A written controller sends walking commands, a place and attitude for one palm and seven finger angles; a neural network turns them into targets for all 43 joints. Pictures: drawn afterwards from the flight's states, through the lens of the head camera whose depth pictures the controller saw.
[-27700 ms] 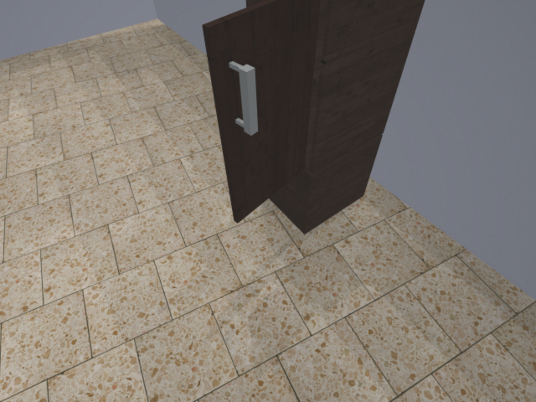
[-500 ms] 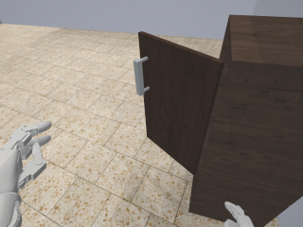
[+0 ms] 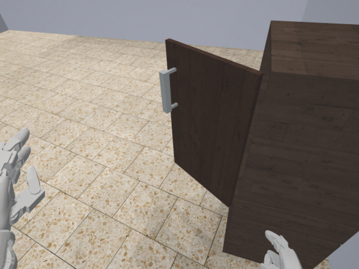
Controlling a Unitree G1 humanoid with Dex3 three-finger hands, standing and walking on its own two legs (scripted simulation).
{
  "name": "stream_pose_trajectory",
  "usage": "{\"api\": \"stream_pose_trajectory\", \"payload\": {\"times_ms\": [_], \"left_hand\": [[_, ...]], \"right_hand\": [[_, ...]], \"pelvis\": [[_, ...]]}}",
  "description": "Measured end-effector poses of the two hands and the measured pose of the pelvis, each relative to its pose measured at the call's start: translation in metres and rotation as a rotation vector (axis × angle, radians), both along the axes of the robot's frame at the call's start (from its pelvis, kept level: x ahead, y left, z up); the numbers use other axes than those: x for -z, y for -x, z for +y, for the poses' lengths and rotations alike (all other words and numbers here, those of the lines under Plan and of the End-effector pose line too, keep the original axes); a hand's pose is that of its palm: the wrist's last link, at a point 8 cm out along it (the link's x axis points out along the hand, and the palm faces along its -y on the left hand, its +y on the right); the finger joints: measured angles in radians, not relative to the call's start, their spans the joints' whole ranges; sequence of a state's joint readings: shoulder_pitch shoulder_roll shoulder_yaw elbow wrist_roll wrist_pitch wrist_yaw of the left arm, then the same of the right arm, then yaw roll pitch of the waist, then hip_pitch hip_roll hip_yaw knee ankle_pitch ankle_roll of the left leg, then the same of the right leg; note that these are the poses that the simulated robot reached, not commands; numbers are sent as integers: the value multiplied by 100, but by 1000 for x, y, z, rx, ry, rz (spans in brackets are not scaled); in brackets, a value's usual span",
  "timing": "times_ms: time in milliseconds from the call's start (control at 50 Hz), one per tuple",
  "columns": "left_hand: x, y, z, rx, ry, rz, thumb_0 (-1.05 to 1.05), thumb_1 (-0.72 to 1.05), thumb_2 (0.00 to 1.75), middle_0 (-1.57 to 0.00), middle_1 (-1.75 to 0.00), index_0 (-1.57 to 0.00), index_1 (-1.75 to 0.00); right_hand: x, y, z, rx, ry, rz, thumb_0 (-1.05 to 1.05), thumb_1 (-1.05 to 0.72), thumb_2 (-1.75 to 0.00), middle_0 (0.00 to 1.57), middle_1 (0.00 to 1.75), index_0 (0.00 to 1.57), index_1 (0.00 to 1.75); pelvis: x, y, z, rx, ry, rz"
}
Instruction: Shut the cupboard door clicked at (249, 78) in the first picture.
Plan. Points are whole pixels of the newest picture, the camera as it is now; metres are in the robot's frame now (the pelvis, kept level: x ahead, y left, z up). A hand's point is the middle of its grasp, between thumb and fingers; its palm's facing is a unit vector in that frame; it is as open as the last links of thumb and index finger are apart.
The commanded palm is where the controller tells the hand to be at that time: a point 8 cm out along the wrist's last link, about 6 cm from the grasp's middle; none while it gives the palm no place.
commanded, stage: step back with the hand held close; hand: left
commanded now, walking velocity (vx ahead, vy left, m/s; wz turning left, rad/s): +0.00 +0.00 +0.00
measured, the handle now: (170, 90) +0.65 +0.12 +0.09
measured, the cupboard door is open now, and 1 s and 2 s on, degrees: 59 59 59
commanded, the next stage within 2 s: stop stepping back and stand still in 1.44 s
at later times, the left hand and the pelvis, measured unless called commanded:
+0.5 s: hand (30, 195) +0.18 +0.28 +0.16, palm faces +0.37 -0.78 -0.50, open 7.4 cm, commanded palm +0.12 +0.32 +0.17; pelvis -0.03 +0.02 -0.01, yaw -2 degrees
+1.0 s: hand out of the picture +0.11 +0.29 +0.16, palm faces +0.48 -0.76 -0.43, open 7.4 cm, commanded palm +0.04 +0.32 +0.17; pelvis -0.10 +0.02 -0.03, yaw +1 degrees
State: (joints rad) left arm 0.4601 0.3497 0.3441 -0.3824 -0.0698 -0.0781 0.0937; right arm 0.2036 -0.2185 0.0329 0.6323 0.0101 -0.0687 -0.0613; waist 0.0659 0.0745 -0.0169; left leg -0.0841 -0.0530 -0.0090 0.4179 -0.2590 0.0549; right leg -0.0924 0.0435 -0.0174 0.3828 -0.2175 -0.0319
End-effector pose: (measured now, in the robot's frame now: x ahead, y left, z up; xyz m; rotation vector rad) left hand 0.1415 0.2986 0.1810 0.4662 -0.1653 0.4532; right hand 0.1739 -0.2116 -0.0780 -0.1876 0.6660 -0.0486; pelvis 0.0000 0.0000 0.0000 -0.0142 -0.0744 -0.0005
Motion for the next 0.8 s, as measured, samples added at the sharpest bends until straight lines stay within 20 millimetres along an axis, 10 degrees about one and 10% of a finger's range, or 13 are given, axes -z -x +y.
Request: {"api": "stream_pose_trajectory", "payload": {"times_ms": [400, 800], "left_hand": [[7, -10, 12, 100, -99, 45, 1, 89, 90, -21, -30, -21, -30], [14, 58, 33, 45, -128, -95, 1, 89, 90, -21, -30, -21, -30]], "right_hand": [[5, 39, -32, 175, 86, 111, 1, -90, -90, 20, 30, 20, 30], [11, 100, -3, 120, 98, 76, 1, -90, -90, 20, 30, 20, 30]], "pelvis": [[7, 15, 17, 26, -4, 94], [25, 76, 28, 16, 3, 57]]}}
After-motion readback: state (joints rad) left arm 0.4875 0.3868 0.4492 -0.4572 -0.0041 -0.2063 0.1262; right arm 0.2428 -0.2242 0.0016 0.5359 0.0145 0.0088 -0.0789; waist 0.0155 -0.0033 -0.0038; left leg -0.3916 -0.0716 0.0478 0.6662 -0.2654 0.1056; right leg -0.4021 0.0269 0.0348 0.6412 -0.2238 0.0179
